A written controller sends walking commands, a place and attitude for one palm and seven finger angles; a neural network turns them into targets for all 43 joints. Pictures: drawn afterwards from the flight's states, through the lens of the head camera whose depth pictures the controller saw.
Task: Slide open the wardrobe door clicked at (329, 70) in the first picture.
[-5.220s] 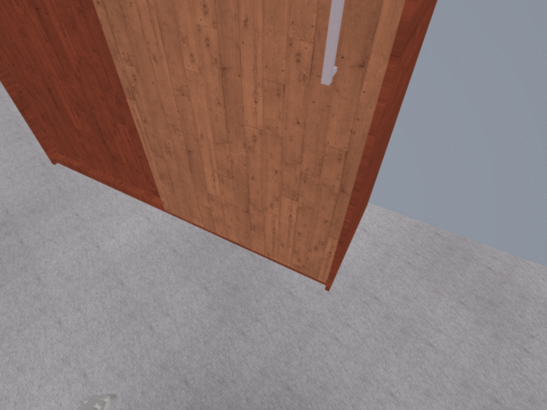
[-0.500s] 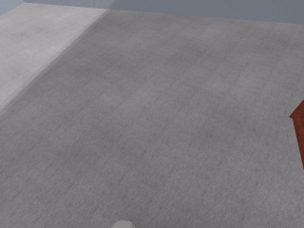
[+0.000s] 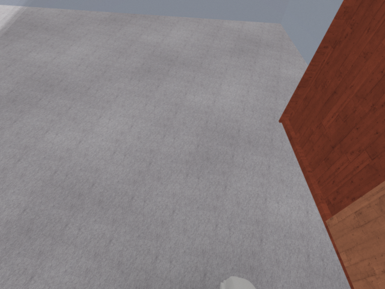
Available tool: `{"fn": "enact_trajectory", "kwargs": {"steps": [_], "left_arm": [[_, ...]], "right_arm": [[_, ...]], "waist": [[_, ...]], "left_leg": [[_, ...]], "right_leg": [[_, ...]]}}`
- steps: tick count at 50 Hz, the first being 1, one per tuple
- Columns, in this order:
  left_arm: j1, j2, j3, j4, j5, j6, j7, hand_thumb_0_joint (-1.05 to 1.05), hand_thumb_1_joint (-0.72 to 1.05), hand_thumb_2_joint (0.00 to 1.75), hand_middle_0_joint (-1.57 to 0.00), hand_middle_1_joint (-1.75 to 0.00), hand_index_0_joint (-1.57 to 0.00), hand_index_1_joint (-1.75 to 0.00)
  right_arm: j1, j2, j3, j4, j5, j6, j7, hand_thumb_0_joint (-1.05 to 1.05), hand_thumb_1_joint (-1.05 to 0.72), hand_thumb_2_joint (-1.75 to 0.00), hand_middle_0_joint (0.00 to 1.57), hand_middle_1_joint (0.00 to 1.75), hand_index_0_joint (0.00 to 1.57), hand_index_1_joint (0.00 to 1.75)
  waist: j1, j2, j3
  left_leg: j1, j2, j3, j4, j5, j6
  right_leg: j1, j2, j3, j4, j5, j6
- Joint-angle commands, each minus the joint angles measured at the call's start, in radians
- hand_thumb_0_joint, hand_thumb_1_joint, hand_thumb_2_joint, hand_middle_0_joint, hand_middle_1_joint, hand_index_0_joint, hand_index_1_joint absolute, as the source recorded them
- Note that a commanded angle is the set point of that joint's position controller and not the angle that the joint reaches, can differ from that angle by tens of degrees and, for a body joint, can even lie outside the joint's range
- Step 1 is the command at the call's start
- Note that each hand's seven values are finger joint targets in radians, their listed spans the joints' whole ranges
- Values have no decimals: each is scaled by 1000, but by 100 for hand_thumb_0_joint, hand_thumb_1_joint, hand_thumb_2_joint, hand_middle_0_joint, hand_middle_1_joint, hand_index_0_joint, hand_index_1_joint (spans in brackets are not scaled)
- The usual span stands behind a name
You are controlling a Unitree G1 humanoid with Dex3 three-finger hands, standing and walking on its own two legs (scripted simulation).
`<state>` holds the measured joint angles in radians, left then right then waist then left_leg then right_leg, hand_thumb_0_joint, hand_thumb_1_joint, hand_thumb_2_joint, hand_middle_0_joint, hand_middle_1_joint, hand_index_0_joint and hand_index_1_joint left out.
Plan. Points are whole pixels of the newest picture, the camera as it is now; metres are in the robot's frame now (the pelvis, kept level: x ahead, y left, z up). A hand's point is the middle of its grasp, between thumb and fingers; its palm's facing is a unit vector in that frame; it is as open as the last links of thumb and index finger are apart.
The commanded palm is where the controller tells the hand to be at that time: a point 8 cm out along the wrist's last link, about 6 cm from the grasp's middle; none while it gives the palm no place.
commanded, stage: turn to face it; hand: right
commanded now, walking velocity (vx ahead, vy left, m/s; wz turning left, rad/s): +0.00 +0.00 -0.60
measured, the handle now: out of the picture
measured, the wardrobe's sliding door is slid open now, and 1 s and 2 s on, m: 0.00 0.00 0.00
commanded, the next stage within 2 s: none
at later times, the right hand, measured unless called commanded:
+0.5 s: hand out of the picture +0.04 -0.28 -0.16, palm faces +0.33 +0.90 -0.27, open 7.4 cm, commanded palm none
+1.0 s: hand out of the picture -0.01 -0.22 -0.17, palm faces +0.58 +0.78 -0.25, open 7.4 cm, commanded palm none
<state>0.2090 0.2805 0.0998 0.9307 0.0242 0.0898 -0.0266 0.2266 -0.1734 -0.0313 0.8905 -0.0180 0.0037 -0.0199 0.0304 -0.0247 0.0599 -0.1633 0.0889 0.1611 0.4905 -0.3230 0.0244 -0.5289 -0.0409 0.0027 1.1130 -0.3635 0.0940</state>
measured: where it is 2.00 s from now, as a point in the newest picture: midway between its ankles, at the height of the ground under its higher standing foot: outside the picture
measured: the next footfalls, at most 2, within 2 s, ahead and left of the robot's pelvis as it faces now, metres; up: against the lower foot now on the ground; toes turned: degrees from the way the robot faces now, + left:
right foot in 0.22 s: +0.02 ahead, -0.15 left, +0.00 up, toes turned -15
left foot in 0.64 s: +0.13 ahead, +0.08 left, +0.00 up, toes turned -19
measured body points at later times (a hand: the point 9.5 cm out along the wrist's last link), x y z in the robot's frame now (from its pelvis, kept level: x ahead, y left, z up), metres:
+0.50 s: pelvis +0.02 -0.04 +0.00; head +0.06 -0.06 +0.44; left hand +0.21 +0.17 -0.13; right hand +0.02 -0.33 -0.14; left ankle +0.07 +0.12 -0.68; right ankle -0.02 -0.14 -0.74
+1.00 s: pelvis +0.06 -0.02 -0.01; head +0.10 -0.05 +0.44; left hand +0.27 +0.15 -0.16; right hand -0.04 -0.26 -0.15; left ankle +0.09 +0.09 -0.74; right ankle -0.03 -0.12 -0.71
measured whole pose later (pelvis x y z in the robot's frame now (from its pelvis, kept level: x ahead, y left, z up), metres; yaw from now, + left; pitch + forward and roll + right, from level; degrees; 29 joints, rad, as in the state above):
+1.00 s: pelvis +0.06 -0.02 -0.01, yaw -37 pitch +1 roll -1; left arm 0.17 0.25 0.07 0.93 0.01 0.08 -0.04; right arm 0.23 -0.21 -0.03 0.88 -0.03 0.02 -0.01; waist 0.01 0.01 0.10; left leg -0.20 0.16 0.27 0.57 -0.36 -0.02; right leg -0.39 -0.05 -0.08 0.82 -0.41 0.07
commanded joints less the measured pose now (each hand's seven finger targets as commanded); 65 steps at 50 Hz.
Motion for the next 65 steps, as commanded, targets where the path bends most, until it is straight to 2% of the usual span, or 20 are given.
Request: {"fn": "enact_trajectory", "kwargs": {"steps": [1,6,9,10,11,12,17,29,30,32,34,36,38,48,51,52,53,54,59,65], "left_arm": [[-128,33,-7,-105,-3,-25,-2,0,90,90,-20,-30,-20,-30],[-162,29,-25,-122,-11,-43,-2,0,90,90,-20,-30,-20,-30],[-55,74,-14,-108,-6,-61,4,0,90,90,-20,-30,-20,-30],[26,169,10,-95,1,-73,7,0,90,90,-20,-30,-20,-30],[84,275,37,-81,-7,-74,13,0,90,90,-20,-30,-20,-30],[140,264,35,-48,-20,-70,23,0,90,90,-20,-30,-20,-30],[-79,158,2,-108,-7,-80,33,0,90,90,-20,-30,-20,-30],[-80,161,25,-119,-4,-67,28,0,90,90,-20,-30,-20,-30],[-82,142,24,-126,-10,-69,26,0,90,90,-20,-30,-20,-30],[-23,41,11,-160,-12,-69,20,0,90,90,-20,-30,-20,-30],[-47,80,24,-137,-4,-47,18,0,90,90,-20,-30,-20,-30],[-31,63,15,-95,2,-36,0,0,90,90,-20,-30,-20,-30],[-18,51,8,-83,0,-31,-6,0,90,90,-20,-30,-20,-30],[-102,19,-20,-102,-12,-48,-7,0,90,90,-20,-30,-20,-30],[-11,57,-11,-89,-7,-62,-3,0,90,90,-20,-30,-20,-30],[66,142,11,-78,-2,-73,0,0,90,90,-20,-30,-20,-30],[126,250,35,-71,-3,-76,7,0,90,90,-20,-30,-20,-30],[193,256,33,-36,-14,-75,20,0,90,90,-20,-30,-20,-30],[-2,142,-2,-87,-6,-89,39,0,90,90,-20,-30,-20,-30],[16,152,7,-84,-4,-83,34,0,90,90,-20,-30,-20,-30]], "right_arm": [[79,-222,-58,-43,-11,-11,-13,0,-90,-90,20,30,20,30],[103,-261,-73,-27,-14,-1,-10,0,-90,-90,20,30,20,30],[76,-264,-79,-22,-2,0,-6,0,-90,-90,20,30,20,30],[86,-237,-77,-45,6,0,0,0,-90,-90,20,30,20,30],[64,-173,-55,-91,9,-2,8,0,-90,-90,20,30,20,30],[-9,-185,-51,-106,0,18,-3,0,-90,-90,20,30,20,30],[7,-178,-63,-61,3,25,10,0,-90,-90,20,30,20,30],[9,-166,-54,-115,12,1,4,0,-90,-90,20,30,20,30],[61,-190,-61,-104,10,-10,1,0,-90,-90,20,30,20,30],[100,-341,-82,-107,-8,-18,-11,0,-90,-90,20,30,20,30],[17,-278,-78,-125,-1,-10,-20,0,-90,-90,20,30,20,30],[-76,-208,-52,-140,-3,-12,-16,0,-90,-90,20,30,20,30],[-64,-196,-48,-132,-6,-17,-16,0,-90,-90,20,30,20,30],[39,-265,-74,-61,-12,-1,-12,0,-90,-90,20,30,20,30],[33,-267,-79,-53,0,8,-5,0,-90,-90,20,30,20,30],[39,-234,-78,-68,8,12,1,0,-90,-90,20,30,20,30],[10,-158,-56,-119,13,12,8,0,-90,-90,20,30,20,30],[-66,-174,-46,-135,0,29,-9,0,-90,-90,20,30,20,30],[-47,-167,-58,-76,6,18,9,0,-90,-90,20,30,20,30],[-94,-164,-54,-103,8,25,6,0,-90,-90,20,30,20,30]], "waist": [[-64,225,-18],[-85,267,-82],[-17,209,-161],[27,-1,-238],[54,-291,-261],[79,-206,-267],[-20,-130,-98],[-47,-139,-120],[-73,-85,-140],[-77,323,-184],[-55,262,-101],[-10,171,-18],[-13,215,-31],[-71,234,-93],[-16,168,-139],[29,-31,-195],[55,-328,-199],[85,-266,-227],[-7,-115,-130],[6,-116,-113]], "left_leg": [[89,248,-115,-110,585,89],[140,269,-66,-29,685,78],[88,250,9,184,685,11],[-134,188,43,405,447,-50],[-442,56,10,615,-320,-117],[-477,56,-104,685,-336,-114],[-387,37,-135,667,-97,-130],[-84,-69,-110,78,34,-114],[38,-29,-131,-67,152,-108],[196,420,-516,-162,422,79],[12,377,-455,-195,246,119],[-57,261,-246,-171,256,78],[-27,240,-161,-162,328,71],[97,296,-34,-48,546,82],[23,266,38,143,509,5],[-160,198,64,353,320,-55],[-432,58,40,574,-347,-125],[-450,57,-95,669,-380,-118],[-412,44,-136,682,-114,-131],[-371,8,-147,526,-100,-143]], "right_leg": [[-43,-2,-58,-110,-44,-3],[97,20,-124,-371,-60,-38],[333,28,-131,-681,147,-71],[592,-124,40,-729,443,-139],[744,-388,357,-679,976,-288],[716,-399,318,-657,1094,-325],[415,-187,144,-715,714,-238],[287,-124,302,-604,605,-218],[217,-77,276,-531,480,-174],[-73,119,49,-107,-270,-52],[-59,42,95,124,-193,-61],[-54,11,52,175,-43,-39],[-44,6,18,129,-15,-24],[103,-2,-115,-342,-63,-38],[317,17,-138,-621,147,-65],[511,-108,45,-695,393,-130],[618,-368,374,-721,840,-274],[606,-402,390,-707,896,-307],[461,-205,174,-703,799,-246],[444,-187,239,-724,705,-263]]}}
